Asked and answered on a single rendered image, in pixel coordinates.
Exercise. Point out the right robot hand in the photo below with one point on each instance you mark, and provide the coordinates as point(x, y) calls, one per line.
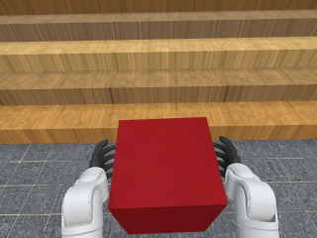
point(230, 155)

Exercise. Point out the carton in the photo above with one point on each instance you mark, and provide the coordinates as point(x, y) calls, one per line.
point(166, 177)

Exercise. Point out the robot left forearm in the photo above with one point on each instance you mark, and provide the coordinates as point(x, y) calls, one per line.
point(82, 205)

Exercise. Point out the robot right forearm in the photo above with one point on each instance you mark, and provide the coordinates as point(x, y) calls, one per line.
point(254, 203)

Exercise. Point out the left robot hand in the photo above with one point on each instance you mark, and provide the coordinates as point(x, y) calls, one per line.
point(98, 160)

